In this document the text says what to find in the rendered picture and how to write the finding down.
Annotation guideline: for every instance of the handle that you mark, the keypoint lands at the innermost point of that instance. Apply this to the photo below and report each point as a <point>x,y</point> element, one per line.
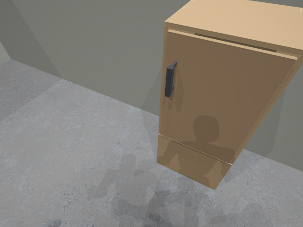
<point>169,79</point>

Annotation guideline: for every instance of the cupboard door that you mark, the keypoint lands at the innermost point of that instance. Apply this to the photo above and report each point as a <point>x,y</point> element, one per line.
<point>220,91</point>

